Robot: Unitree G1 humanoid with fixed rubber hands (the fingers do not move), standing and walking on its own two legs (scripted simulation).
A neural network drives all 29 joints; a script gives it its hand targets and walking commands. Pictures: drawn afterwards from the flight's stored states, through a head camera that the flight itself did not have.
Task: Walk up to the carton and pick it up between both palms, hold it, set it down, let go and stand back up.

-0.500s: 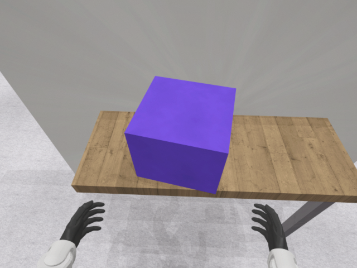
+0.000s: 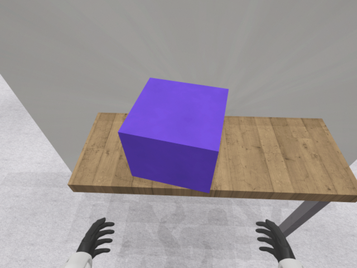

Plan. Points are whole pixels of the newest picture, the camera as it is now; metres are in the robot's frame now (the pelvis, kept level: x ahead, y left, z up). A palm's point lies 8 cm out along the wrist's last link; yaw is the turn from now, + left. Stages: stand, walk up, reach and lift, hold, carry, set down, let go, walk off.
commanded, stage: set down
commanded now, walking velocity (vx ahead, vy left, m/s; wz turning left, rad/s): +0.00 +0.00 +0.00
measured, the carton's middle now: (178, 133) +0.49 +0.04 -0.02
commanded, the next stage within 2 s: let go in 0.06 s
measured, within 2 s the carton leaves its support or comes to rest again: neither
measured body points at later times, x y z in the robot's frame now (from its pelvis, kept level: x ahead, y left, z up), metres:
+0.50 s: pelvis +0.00 +0.01 +0.00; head +0.01 +0.01 +0.45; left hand +0.18 +0.22 -0.09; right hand +0.16 -0.23 -0.09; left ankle +0.02 +0.13 -0.74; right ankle -0.02 -0.07 -0.74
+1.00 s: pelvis +0.00 +0.03 +0.00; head -0.01 +0.02 +0.45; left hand +0.13 +0.33 -0.08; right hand +0.14 -0.27 -0.09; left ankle +0.02 +0.13 -0.74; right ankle -0.02 -0.07 -0.74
